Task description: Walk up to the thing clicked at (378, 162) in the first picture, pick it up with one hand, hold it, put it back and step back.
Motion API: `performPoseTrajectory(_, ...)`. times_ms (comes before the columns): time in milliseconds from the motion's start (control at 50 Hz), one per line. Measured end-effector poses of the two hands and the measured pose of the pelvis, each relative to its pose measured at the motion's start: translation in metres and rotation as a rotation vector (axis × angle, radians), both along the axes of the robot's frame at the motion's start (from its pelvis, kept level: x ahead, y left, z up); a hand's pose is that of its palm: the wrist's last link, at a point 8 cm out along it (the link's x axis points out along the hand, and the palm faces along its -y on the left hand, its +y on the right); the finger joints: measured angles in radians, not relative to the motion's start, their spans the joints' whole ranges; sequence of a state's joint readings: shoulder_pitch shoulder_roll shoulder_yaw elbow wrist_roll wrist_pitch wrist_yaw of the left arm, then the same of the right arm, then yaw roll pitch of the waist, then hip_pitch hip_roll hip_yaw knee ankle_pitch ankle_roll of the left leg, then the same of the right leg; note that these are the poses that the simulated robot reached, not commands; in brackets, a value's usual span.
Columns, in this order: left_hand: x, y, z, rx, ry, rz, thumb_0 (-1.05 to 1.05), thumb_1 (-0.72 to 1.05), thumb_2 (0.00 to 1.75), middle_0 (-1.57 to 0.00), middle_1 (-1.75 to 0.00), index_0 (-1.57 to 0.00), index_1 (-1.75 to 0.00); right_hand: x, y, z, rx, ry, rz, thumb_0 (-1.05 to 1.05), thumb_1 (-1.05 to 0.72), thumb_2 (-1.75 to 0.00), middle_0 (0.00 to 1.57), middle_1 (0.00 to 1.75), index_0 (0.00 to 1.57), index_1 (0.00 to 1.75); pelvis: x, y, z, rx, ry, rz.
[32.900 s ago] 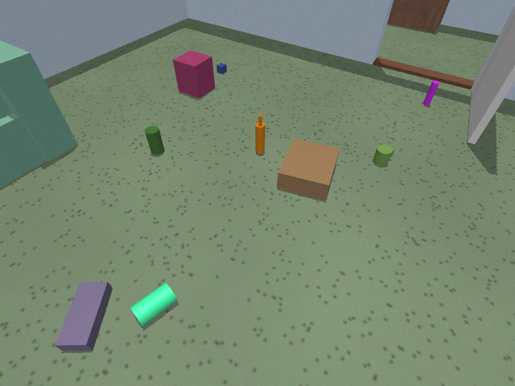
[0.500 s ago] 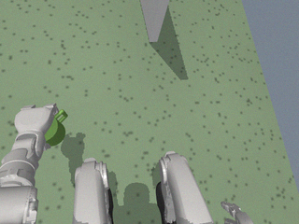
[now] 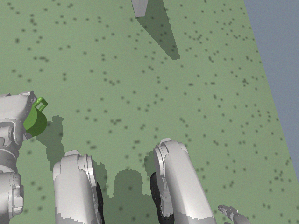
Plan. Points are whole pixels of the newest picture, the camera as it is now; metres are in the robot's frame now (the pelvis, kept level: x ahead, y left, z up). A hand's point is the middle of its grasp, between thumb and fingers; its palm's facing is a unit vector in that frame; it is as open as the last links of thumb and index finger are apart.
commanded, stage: crouch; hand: left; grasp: from above
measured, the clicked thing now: (30, 115) +0.44 +0.30 -0.22
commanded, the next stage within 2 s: lower in 0.24 s
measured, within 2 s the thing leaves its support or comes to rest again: rests again in 1.10 s
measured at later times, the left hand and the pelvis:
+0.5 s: hand (27, 121) +0.43 +0.31 -0.22, palm faces -0.48 -0.09 -0.87, open 11.1 cm; pelvis +0.00 +0.00 -0.04, yaw -1 degrees
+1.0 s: hand (37, 123) +0.43 +0.30 -0.28, palm faces -0.47 -0.11 -0.87, open 11.1 cm; pelvis +0.00 +0.00 -0.08, yaw -4 degrees
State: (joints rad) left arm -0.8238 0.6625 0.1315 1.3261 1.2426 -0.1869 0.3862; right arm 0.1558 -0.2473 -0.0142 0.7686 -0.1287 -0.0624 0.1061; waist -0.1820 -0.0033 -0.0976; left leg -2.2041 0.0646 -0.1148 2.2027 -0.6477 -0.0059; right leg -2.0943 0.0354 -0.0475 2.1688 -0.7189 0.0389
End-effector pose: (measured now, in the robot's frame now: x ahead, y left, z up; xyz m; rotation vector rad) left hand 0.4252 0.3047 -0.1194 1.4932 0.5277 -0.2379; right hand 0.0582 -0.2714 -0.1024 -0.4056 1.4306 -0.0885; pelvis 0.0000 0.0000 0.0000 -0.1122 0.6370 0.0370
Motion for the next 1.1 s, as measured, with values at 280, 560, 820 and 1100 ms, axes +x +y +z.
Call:
performPoseTrajectory(280,0.005,0.003,-0.027,-0.006,-0.006,-0.009,-0.01,-0.21,0.80,-0.46,-0.89,-0.51,-0.87,-0.005,0.002,-0.026,0.003,0.015,0.013,0.00,-0.92,-0.90,0.20,0.30,0.21,0.30,-0.003,0.000,-0.027,-0.006,-0.022,-0.009)
performPoseTrajectory(560,0.008,0.003,-0.054,-0.016,0.021,0.000,-0.01,-0.22,0.80,-0.47,-0.88,-0.52,-0.86,0.002,-0.003,-0.042,-0.003,0.020,0.055,0.00,-0.92,-0.90,0.20,0.30,0.21,0.30,-0.003,-0.002,-0.046,-0.013,-0.043,-0.021)
performPoseTrajectory(820,0.011,0.000,-0.089,-0.027,-0.007,-0.006,-0.01,-0.21,0.80,-0.46,-0.88,-0.51,-0.86,-0.002,-0.003,-0.061,-0.015,0.043,0.077,0.00,-0.91,-0.90,0.20,0.30,0.21,0.30,-0.001,-0.002,-0.071,-0.021,-0.073,-0.033)
performPoseTrajectory(1100,0.018,-0.003,-0.116,-0.038,0.010,0.015,-0.01,-0.20,0.80,-0.45,-0.89,-0.50,-0.87,-0.004,0.000,-0.070,0.002,0.061,0.116,0.00,-0.91,-0.89,0.20,0.30,0.21,0.30,0.002,-0.003,-0.084,-0.035,-0.092,-0.054)
